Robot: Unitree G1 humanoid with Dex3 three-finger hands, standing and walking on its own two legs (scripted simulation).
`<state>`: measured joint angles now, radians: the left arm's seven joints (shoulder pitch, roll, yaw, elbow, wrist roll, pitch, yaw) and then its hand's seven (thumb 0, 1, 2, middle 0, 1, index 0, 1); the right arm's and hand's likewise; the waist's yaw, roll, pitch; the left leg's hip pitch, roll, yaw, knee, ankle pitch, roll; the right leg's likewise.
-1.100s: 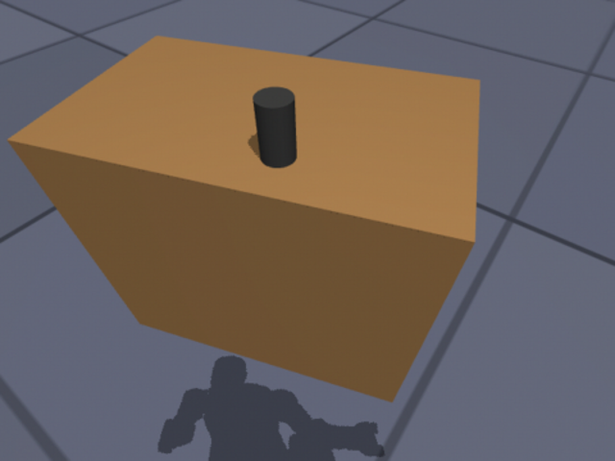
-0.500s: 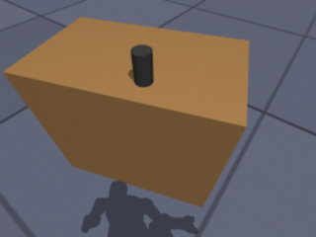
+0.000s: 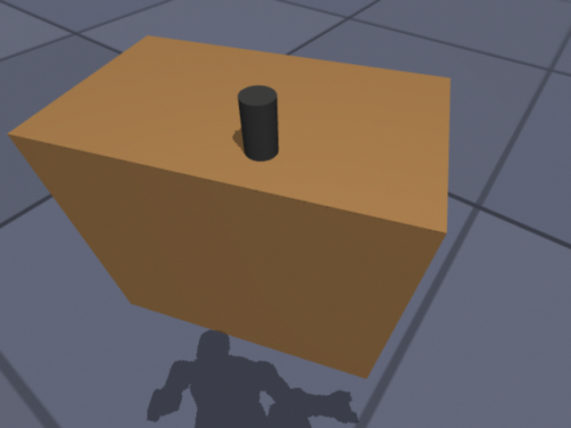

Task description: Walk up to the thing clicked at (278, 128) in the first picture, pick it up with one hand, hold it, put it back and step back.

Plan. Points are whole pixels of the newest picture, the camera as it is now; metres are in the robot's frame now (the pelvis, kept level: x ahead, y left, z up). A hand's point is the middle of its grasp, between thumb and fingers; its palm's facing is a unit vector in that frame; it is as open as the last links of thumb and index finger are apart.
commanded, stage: stand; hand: left
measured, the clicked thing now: (259, 124) +0.64 +0.08 +0.08
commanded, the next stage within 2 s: walk up in 0.02 s
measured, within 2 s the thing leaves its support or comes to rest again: neither
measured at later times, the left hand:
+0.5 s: hand (95, 424) +0.17 +0.33 -0.16, palm faces -0.16 -0.92 -0.36, open 7.4 cm
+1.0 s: hand (175, 314) +0.36 +0.24 -0.16, palm faces -0.26 -0.90 -0.35, open 7.4 cm
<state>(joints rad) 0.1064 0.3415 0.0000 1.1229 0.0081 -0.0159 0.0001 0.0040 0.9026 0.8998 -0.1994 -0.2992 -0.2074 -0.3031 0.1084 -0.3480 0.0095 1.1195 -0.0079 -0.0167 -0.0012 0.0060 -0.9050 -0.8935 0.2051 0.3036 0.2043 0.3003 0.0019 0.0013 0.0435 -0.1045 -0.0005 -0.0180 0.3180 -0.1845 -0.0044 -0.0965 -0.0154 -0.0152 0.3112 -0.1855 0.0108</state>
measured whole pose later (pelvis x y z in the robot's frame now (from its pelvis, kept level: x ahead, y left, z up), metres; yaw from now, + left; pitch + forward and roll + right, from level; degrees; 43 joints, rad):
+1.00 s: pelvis +0.15 +0.04 -0.03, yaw -13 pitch -3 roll +1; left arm 0.09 0.34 0.04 0.73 0.05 0.06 -0.02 0.00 0.90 0.90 -0.20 -0.30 -0.21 -0.30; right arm 0.23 -0.39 -0.04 0.87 0.00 0.02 -0.04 0.00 -0.90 -0.89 0.21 0.30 0.21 0.30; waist 0.01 -0.01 0.16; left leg -0.37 0.02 -0.02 0.90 -0.49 -0.02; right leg -0.41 0.05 0.02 0.59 -0.14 -0.06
